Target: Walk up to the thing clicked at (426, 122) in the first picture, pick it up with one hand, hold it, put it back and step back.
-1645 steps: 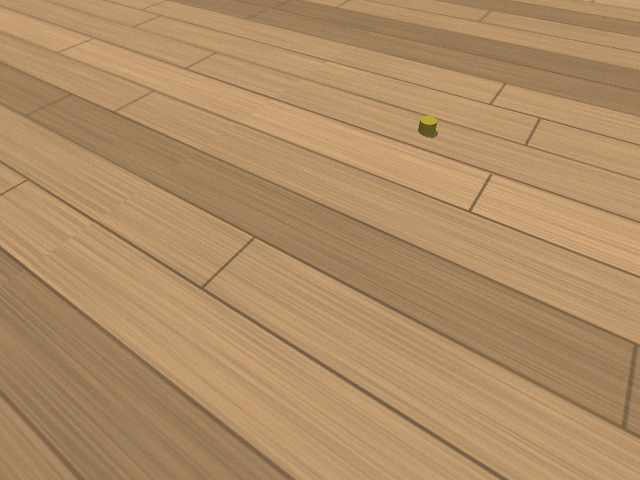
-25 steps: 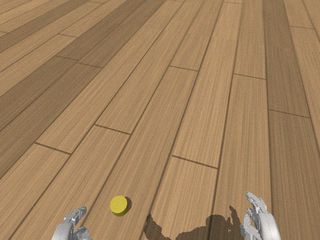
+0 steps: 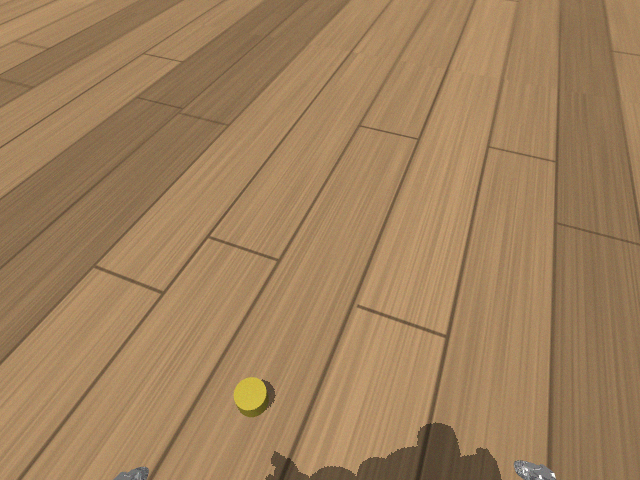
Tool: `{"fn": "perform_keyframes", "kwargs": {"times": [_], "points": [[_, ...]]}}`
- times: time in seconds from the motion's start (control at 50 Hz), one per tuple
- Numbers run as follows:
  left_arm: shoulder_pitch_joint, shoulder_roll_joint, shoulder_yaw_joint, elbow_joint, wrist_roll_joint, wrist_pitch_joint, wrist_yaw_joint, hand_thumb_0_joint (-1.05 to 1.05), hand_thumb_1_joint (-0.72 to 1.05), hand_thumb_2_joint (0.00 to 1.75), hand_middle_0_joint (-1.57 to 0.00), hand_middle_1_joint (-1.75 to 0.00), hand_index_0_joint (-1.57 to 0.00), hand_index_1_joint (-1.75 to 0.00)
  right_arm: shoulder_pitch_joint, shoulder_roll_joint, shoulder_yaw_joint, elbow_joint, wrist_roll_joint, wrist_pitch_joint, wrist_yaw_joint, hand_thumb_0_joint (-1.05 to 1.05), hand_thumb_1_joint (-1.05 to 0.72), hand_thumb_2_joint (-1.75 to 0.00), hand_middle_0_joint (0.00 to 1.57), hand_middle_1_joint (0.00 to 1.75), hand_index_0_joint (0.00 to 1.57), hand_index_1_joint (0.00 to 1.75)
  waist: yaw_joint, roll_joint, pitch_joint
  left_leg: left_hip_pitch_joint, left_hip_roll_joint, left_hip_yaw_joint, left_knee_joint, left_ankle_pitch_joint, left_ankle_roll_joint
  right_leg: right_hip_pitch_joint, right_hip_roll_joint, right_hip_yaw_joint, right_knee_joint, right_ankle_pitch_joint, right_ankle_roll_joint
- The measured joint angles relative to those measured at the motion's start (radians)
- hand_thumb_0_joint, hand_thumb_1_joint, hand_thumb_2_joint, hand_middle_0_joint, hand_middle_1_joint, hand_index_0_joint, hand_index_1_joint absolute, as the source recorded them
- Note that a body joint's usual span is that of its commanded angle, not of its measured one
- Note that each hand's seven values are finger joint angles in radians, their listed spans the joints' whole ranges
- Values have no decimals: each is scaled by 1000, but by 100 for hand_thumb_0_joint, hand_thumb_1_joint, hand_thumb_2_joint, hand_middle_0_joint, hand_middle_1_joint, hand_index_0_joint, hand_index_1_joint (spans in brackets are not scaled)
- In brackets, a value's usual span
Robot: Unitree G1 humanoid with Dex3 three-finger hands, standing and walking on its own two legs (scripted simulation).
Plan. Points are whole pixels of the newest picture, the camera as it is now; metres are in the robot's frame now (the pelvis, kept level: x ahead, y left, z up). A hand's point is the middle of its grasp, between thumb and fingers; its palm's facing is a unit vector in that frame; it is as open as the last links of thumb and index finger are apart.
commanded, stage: stand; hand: left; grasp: from above
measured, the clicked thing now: (251, 397) +0.45 +0.22 -0.72
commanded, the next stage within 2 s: none
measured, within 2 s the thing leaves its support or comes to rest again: neither
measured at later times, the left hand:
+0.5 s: hand out of the picture +0.03 +0.24 -0.13, palm faces +0.05 -0.94 -0.33, open 7.4 cm
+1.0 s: hand out of the picture +0.06 +0.22 -0.13, palm faces +0.04 -0.94 -0.33, open 7.4 cm
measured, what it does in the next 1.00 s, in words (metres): stands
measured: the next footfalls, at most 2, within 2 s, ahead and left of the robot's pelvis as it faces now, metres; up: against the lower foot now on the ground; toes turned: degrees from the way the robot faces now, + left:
none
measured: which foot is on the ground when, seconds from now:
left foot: down 0.00-1.00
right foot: down 0.00-1.00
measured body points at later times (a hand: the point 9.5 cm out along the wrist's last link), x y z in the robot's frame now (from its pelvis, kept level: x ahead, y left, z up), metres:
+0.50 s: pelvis -0.01 +0.00 +0.03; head -0.01 -0.01 +0.48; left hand +0.03 +0.28 -0.11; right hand +0.07 -0.28 -0.11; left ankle +0.01 +0.12 -0.71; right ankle -0.01 -0.14 -0.71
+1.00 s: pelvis +0.01 -0.02 +0.03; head +0.02 -0.02 +0.48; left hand +0.06 +0.27 -0.11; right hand +0.07 -0.30 -0.11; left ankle +0.01 +0.12 -0.71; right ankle -0.01 -0.14 -0.71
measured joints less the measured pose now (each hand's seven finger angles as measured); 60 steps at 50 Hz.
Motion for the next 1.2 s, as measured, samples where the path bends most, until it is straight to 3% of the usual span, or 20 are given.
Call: {"fn": "perform_keyframes", "kwargs": {"times": [0.22,0.44,1.2], "points": [[-7,-17,-9,215,-15,-24,-3,0,91,90,-20,-30,-20,-30,-2,18,9,125,15,16,-10,1,-90,-90,20,30,20,30,4,12,17,139,-4,-5,-175,86,4,148,-5,-9,-191,93,8],[-36,-11,-14,322,-14,-39,-7,0,91,90,-20,-30,-20,-30,-29,16,10,193,26,25,-7,1,-90,-90,20,30,20,30,1,24,25,218,-3,-15,-301,158,-4,226,-5,-20,-307,157,3],[-125,9,-15,378,-31,-52,-21,0,91,90,-20,-30,-20,-30,-64,-26,36,243,35,17,-6,1,-90,-90,20,30,20,30,-12,27,23,267,30,-22,-394,181,-34,267,27,-28,-388,175,-25]]}}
